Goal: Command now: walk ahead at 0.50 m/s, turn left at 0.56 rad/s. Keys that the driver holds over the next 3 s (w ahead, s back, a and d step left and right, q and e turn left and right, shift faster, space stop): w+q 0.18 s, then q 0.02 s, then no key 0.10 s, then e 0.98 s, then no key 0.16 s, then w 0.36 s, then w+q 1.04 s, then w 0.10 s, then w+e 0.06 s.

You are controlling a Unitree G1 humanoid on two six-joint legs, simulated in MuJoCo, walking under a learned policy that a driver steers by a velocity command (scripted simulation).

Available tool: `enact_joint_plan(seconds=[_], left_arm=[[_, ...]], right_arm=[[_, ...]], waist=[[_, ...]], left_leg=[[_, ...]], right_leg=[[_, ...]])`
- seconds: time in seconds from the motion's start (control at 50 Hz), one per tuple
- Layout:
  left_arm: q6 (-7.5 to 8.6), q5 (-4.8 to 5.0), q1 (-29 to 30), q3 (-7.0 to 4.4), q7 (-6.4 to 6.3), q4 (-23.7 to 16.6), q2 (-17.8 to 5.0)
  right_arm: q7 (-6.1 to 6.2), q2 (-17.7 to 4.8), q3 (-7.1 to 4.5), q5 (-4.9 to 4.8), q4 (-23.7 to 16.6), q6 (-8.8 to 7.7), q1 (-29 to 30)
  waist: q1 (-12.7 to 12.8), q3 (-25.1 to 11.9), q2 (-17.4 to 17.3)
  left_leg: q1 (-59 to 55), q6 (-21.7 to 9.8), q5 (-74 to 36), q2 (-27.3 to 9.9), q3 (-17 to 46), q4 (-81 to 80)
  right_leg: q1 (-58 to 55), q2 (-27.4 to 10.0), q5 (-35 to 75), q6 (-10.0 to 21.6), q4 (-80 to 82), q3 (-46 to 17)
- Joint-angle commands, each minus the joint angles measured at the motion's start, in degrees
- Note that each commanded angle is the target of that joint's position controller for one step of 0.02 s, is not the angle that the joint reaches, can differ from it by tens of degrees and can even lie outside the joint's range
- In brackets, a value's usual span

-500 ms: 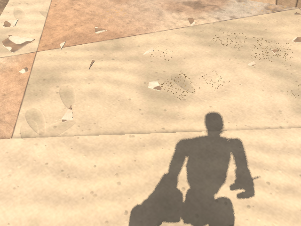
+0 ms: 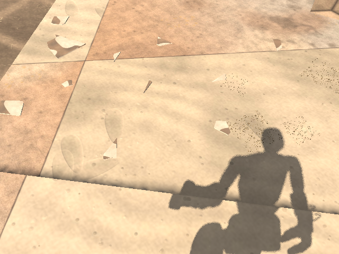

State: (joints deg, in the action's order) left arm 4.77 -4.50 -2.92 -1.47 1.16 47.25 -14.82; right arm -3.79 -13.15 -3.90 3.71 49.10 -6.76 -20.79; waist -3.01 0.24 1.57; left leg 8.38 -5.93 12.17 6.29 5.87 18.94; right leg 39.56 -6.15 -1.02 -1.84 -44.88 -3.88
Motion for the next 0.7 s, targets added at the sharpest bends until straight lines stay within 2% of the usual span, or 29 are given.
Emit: enact_joint_plan(seconds=[0.02, 0.06, 0.1, 0.12, 0.14, 0.16, 0.18, 0.2, 0.22, 0.24, 0.26, 0.28, 0.3, 0.32, 0.34, 0.38, 0.4, 0.44, 0.46, 0.48, 0.52, 0.54, 0.56, 0.58, 0.6, 0.62, 0.64, 0.66, 0.7], left_arm=[[-1.02, 0.06, 4.0, 0.92, 0.89, -3.8, -2.9], [-0.71, 0.26, 7.9, 1.46, 0.41, -5.2, -3.1], [-0.09, 0.84, 10.4, 1.76, -0.05, -6.2, -3.6], [0.17, 1.13, 10.8, 1.86, -0.31, -6.4, -3.8], [0.46, 1.68, 9.5, 1.73, -0.59, -6.1, -4.4], [0.95, 2.69, 5.8, 1.01, -0.9, -5.1, -6.1], [1.82, 3.65, -1.3, -0.08, -1.23, -3.2, -8.5], [2.75, 3.54, -12.8, -0.55, -1.55, -1.0, -10.7], [2.62, 2.45, -25.1, -0.47, -1.22, 1.7, -11.9], [2.67, 0.52, -28.4, -0.92, -1.15, 3.9, -10.0], [2.98, 1.44, -21.6, -1.47, -1.22, 2.7, -10.0], [2.48, 2.13, -13.4, -0.69, -1.53, 1.2, -6.7], [2.11, 2.78, -10.9, 0.24, -1.68, 0.4, -3.6], [1.92, 2.77, -9.3, 0.52, -1.74, -0.2, -2.1], [2.11, 2.91, -7.7, 0.34, -1.74, -0.7, -1.8], [3.1, 3.06, -4.4, -1.42, -0.93, -1.4, -5.8], [3.33, 3.56, -3.7, -2.34, 0.2, -1.5, -7.9], [3.42, 3.11, -1.9, -3.46, 2.36, -2.1, -9.6], [3.21, 3.04, -1.0, -4.04, 3.11, -2.7, -10.3], [2.9, 3.15, -0.6, -4.61, 3.6, -3.2, -10.7], [2.49, 3.25, -5.1, -4.54, 3.84, -2.3, -8.1], [2.1, 3.43, -8.9, -4.29, 3.33, -2.4, -6.3], [1.96, 3.49, -15.9, -3.49, 1.72, -2.9, -3.5], [1.86, 2.59, -13.6, -3.38, 0.68, -3.8, -4.4], [1.36, 1.34, -9.2, -3.86, -0.1, -5.2, -5.9], [0.93, 0.77, -9.8, -3.93, -0.59, -4.7, -6.4], [0.6, 0.55, -11.7, -3.98, -1.03, -4.3, -6.3], [0.33, 0.46, -12.5, -3.78, -1.16, -4.6, -5.8], [-0.15, 0.65, -12.7, -3.2, 0.21, -4.7, -3.9]], right_arm=[[-2.3, -8.1, -1.54, 0.13, -1.9, -1.66, -2.3], [-2.15, -8.2, -1.48, 0.35, -0.1, -1.03, -6.3], [-1.91, -9.5, -1.84, 0.51, 0.5, -0.34, -6.7], [-1.76, -10.1, -2.02, 0.58, 0.7, 0.04, -6.1], [-1.6, -10.5, -2.14, 0.68, 0.8, 0.3, -4.7], [-1.56, -10.6, -2.14, 0.87, 1.0, 0.45, -3.3], [-1.59, -9.8, -1.84, 1.24, 0.8, 0.34, -2.7], [-1.5, -5.1, -0.43, 0.87, -1.9, -0.21, -1.6], [-1.12, 2.5, 1.63, 1.49, -2.8, -1.57, -12.5], [-1.12, -4.5, -0.27, -0.67, -3.5, -1.47, -3.5], [0.08, -5.1, -0.78, -1.55, -4.2, -0.79, 0.3], [1.72, -5.7, -1.02, -1.22, -3.2, -0.07, 0.1], [2.4, -3.8, -0.47, 0.12, -3.1, 0.41, -0.2], [2.34, -2.6, 0.13, 1.04, -4.0, 0.74, 2.4], [1.89, -1.3, 0.54, 0.96, -4.2, 1.1, 2.5], [0.35, -1.1, 0.76, -0.56, -2.6, 1.58, -0.1], [-0.39, -1.5, 0.96, -1.16, -2.4, 1.93, 1.1], [-0.87, -2.9, 1.16, -1.82, -2.8, 2.58, 2.4], [-0.14, -5.3, 0.67, -2.02, -3.2, 2.43, 2.1], [1.0, -7.7, -0.01, -2.12, -3.7, 2.03, 2.3], [3.3, -10.6, -0.74, -2.21, -5.6, 0.86, 5.9], [4.29, -13.7, -1.47, -2.56, -7.6, 0.2, 8.5], [4.79, -16.0, -1.91, -3.35, -9.5, -0.22, 11.2], [5.19, -14.3, -2.08, -3.01, -9.3, -0.25, 8.8], [6.23, -13.8, -2.55, -1.96, -8.0, -0.29, 5.7], [7.36, -12.1, -2.58, -1.8, -8.3, -0.53, 6.5], [7.79, -10.3, -1.99, -2.1, -8.9, -0.42, 9.2], [8.01, -9.7, -1.84, -2.49, -9.8, -0.38, 12.7], [8.74, -10.9, -2.27, -2.79, -11.6, -0.28, 17.2]], waist=[[-0.3, 2.5, -4.9], [-1.9, 2.8, -5.6], [-2.4, 3.1, -6.0], [-2.0, 2.9, -6.3], [-0.5, 2.8, -6.2], [2.1, 1.4, -5.7], [5.0, -3.2, -4.9], [9.0, -15.6, 2.6], [7.2, -31.8, 18.5], [12.0, -18.5, 7.6], [8.7, -8.7, 3.5], [5.0, -3.9, 0.9], [2.7, -4.4, 2.4], [1.6, -4.1, 2.8], [0.4, -5.6, 2.6], [-2.0, -5.6, 1.4], [-1.8, -5.2, 1.9], [-2.3, -5.0, 3.0], [-3.0, -4.8, 2.2], [-3.1, -4.9, 1.9], [-1.0, -5.5, 0.7], [1.3, -7.4, -2.2], [4.5, -13.0, -9.7], [2.1, -11.4, -10.9], [-1.1, -8.6, -12.4], [-0.7, -7.2, -10.7], [1.4, -5.5, -9.6], [3.3, -3.6, -8.7], [5.2, -2.4, -6.3]], left_leg=[[6.4, -10.6, -6.6, -13.5, 11.0, -5.7], [-1.6, -11.5, -10.1, -15.9, 14.6, -4.2], [-6.5, -10.8, -14.0, -17.4, 16.8, -2.9], [-7.7, -10.1, -16.1, -18.1, 17.6, -2.4], [-7.6, -8.8, -19.2, -17.9, 17.5, -1.4], [-5.9, -6.5, -25.2, -16.0, 16.2, 1.2], [-1.4, -3.2, -29.2, -12.1, 13.7, 7.5], [6.1, 1.6, -22.7, -3.3, 9.1, 22.9], [25.1, 6.7, 21.0, 6.5, 3.9, 42.9], [36.9, 5.8, 26.1, 2.3, 3.6, 56.9], [35.2, 4.4, 21.0, -2.9, 3.2, 58.5], [29.7, 4.2, 17.4, -7.3, 1.0, 56.3], [24.7, 4.5, 16.4, -9.8, 1.2, 51.4], [21.7, 5.8, 18.2, -11.1, -0.4, 48.3], [19.5, 6.9, 18.7, -11.3, -1.6, 43.7], [11.5, 9.7, 10.3, -10.4, -6.5, 30.0], [7.8, 11.2, 4.6, -9.3, -8.3, 24.6], [5.0, 11.5, -3.4, -8.6, -7.6, 19.0], [4.2, 10.3, -7.0, -8.5, -7.5, 16.0], [3.3, 8.5, -9.0, -8.4, -7.5, 13.2], [2.7, 2.7, -16.3, -10.5, -5.6, 8.9], [1.0, -3.3, -29.8, -15.0, -2.4, 7.1], [-7.5, -14.7, -35.6, -25.0, 7.2, 2.9], [-12.1, -19.2, -32.1, -30.2, 13.2, -0.6], [-12.1, -18.0, -26.3, -31.8, 14.5, -4.0], [-9.5, -15.2, -21.6, -31.0, 11.7, -5.8], [-6.2, -12.7, -18.9, -29.7, 7.9, -7.8], [-3.0, -10.5, -16.9, -28.1, 4.0, -9.4], [0.4, -6.1, -15.1, -22.7, -5.1, -10.4]], right_leg=[[-6.0, 1.5, 4.7, -0.2, 6.3, 3.2], [-3.4, 2.1, 1.9, 0.2, 11.6, 3.0], [-4.1, 3.1, -0.6, 1.1, 15.4, 3.3], [-6.0, 3.6, -1.6, 1.8, 16.3, 3.6], [-10.2, 4.3, -1.0, 2.9, 18.1, 4.2], [-18.1, 5.2, 2.0, 4.5, 19.4, 5.4], [-31.5, 4.7, 4.8, 7.4, 16.2, 5.8], [-51.5, -2.8, 16.2, 15.3, 13.6, -0.8], [-78.9, -20.5, 28.0, 32.0, 18.2, -26.9], [-70.7, -21.8, 22.0, 27.0, 24.3, -31.7], [-55.6, -19.8, 20.3, 21.8, 25.9, -21.9], [-43.2, -17.4, 23.2, 19.7, 28.1, -13.5], [-37.6, -14.8, 32.8, 18.9, 29.6, -8.3], [-34.8, -12.5, 37.9, 18.1, 31.1, -4.9], [-34.5, -10.1, 38.3, 17.3, 31.8, -2.1], [-27.5, -3.8, 37.6, 15.5, 31.7, 5.6], [-24.2, -1.5, 37.3, 15.2, 30.6, 7.6], [-21.5, -2.9, 34.4, 16.2, 28.4, 4.2], [-21.1, -4.8, 30.6, 17.3, 27.0, 1.4], [-21.3, -6.1, 27.1, 18.4, 25.6, -1.1], [-24.8, -6.2, 19.6, 17.3, 23.2, -5.3], [-26.4, -3.0, 10.5, 13.6, 20.3, -3.5], [-21.8, 4.1, -5.3, 7.8, 14.1, 2.5], [-13.4, 8.0, -21.3, 5.1, 9.8, 6.5], [-8.9, 7.1, -34.7, 3.7, -0.4, 5.5], [-8.6, 4.4, -37.2, 3.5, -9.3, 3.3], [-10.4, 2.7, -36.1, 2.9, -13.0, 2.1], [-12.5, 2.3, -33.4, 2.4, -14.1, 2.4], [-18.3, 2.8, -26.1, 2.0, -6.0, 6.4]])
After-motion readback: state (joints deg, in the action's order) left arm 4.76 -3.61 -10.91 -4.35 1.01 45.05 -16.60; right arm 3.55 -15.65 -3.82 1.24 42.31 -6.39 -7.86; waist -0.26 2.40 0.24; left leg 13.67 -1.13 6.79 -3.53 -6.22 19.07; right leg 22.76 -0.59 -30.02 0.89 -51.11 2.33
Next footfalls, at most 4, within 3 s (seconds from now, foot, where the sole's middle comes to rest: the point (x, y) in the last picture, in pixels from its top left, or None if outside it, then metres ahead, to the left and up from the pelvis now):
0.18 right None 0.30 -0.15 -0.78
0.52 left None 0.33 0.08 -0.78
0.84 right None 0.32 -0.19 -0.78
1.44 left None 0.41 0.01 -0.78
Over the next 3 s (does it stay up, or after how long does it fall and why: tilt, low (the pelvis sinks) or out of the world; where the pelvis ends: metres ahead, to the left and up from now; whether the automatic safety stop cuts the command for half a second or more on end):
stays up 1.08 -0.22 -0.15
